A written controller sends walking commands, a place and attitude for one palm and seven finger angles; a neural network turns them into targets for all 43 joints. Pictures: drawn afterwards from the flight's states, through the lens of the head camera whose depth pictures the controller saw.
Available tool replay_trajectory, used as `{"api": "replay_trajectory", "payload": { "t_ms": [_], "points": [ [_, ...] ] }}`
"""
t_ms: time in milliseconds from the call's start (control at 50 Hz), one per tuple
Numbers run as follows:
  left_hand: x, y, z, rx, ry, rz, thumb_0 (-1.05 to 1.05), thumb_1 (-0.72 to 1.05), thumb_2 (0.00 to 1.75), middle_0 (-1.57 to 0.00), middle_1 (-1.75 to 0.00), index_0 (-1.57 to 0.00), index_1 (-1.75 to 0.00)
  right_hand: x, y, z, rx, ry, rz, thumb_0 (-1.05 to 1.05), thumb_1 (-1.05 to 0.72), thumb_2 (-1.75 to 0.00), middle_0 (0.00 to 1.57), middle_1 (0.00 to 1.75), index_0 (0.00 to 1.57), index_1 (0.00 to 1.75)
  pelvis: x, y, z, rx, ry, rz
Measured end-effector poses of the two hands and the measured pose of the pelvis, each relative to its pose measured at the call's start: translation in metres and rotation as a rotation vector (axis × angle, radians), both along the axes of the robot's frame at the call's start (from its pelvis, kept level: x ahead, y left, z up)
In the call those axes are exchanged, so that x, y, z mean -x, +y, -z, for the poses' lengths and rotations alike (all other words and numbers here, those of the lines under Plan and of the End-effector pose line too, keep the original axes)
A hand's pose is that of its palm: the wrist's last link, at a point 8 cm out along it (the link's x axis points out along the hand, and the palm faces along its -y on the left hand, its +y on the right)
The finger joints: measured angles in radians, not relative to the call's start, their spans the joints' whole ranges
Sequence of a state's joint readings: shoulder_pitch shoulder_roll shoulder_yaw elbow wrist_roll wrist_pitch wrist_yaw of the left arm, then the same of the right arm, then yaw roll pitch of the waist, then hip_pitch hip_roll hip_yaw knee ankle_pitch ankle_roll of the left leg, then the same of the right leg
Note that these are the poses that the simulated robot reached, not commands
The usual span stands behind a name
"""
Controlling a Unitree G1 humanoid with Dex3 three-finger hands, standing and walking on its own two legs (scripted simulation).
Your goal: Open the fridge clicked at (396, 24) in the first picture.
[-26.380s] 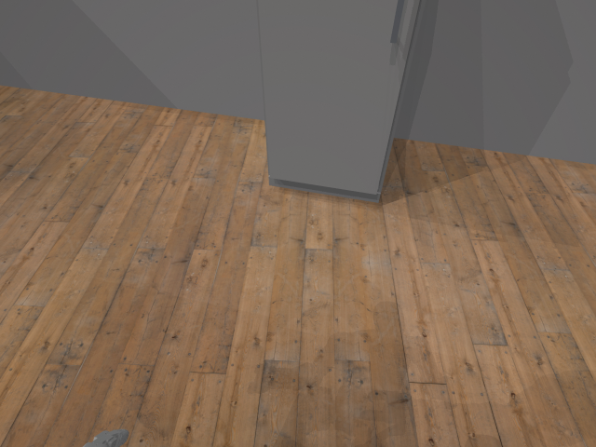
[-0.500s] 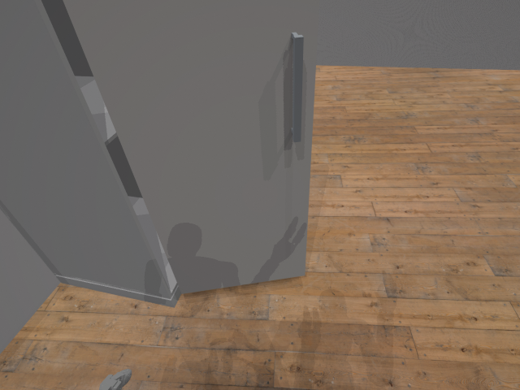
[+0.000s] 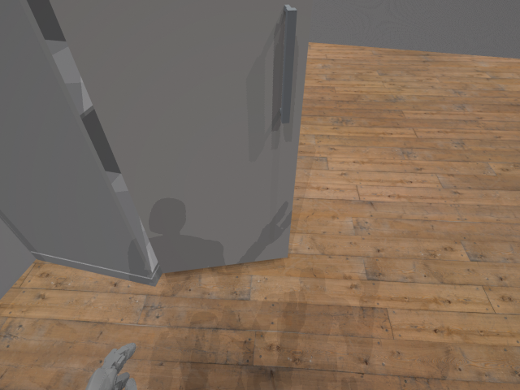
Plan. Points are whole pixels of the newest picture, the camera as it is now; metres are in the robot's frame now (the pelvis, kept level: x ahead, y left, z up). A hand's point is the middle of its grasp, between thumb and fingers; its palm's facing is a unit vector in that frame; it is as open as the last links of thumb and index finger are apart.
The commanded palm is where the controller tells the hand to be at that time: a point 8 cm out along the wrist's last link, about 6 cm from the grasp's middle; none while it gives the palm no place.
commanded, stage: stop stepping back and stand still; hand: right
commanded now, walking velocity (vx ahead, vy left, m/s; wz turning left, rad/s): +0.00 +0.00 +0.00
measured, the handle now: (286, 68) +0.76 -0.03 +0.17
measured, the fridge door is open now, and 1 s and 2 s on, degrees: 68 68 68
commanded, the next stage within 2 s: let the arm hang, fingers relaxed in 0.28 s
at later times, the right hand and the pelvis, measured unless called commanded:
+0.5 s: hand (455, 332) +0.22 -0.27 +0.02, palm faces +0.16 +0.87 -0.46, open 7.4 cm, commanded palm none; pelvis +0.00 -0.01 +0.01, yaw +0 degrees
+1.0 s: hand out of the picture -0.05 -0.21 -0.16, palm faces +0.02 +0.97 -0.23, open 7.3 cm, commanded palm none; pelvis -0.01 -0.02 +0.02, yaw -1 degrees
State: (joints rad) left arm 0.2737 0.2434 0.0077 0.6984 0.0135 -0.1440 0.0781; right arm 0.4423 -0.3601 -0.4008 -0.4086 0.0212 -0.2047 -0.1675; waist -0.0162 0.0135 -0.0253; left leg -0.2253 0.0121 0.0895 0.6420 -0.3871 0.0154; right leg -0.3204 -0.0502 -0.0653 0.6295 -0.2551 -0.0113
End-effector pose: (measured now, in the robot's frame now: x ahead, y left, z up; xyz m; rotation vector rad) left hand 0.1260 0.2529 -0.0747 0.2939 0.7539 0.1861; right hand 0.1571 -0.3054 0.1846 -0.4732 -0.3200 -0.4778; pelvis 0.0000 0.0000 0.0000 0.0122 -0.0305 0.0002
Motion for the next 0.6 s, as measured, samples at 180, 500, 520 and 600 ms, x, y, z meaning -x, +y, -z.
{"api": "replay_trajectory", "payload": {
  "t_ms": [180,500,520,600],
  "points": [
    [-0.042,-0.023,-0.026,0.059,-0.121,0.02,0.01,0.91,0.9,-0.2,-0.3,-0.2,-0.29,-0.029,0.009,-0.014,0.087,0.046,-0.099,0.02,-0.89,-0.9,0.21,0.3,0.21,0.3,-0.011,-0.001,-0.01,0.0,0.041,-0.021],
    [-0.023,-0.009,0.016,0.091,0.081,0.058,0.01,0.9,0.9,-0.21,-0.3,-0.21,-0.3,-0.033,-0.003,0.135,-0.161,0.695,-0.062,0.0,-0.9,-0.9,0.2,0.3,0.2,0.3,0.0,-0.013,-0.005,0.002,0.053,0.009],
    [-0.017,-0.006,0.02,0.088,0.11,0.048,0.01,0.91,0.9,-0.21,-0.3,-0.21,-0.3,-0.024,0.002,0.165,-0.211,0.818,-0.056,0.0,-0.9,-0.9,0.2,0.3,0.2,0.3,0.002,-0.013,-0.005,0.004,0.05,0.011],
    [0.019,0.001,0.029,0.071,0.239,-0.007,0.01,0.91,0.9,-0.21,-0.3,-0.2,-0.29,0.035,0.038,0.265,-0.398,1.234,-0.056,0.01,-0.91,-0.9,0.19,0.3,0.19,0.29,0.006,-0.012,-0.005,0.012,0.04,0.015]
  ]
}}
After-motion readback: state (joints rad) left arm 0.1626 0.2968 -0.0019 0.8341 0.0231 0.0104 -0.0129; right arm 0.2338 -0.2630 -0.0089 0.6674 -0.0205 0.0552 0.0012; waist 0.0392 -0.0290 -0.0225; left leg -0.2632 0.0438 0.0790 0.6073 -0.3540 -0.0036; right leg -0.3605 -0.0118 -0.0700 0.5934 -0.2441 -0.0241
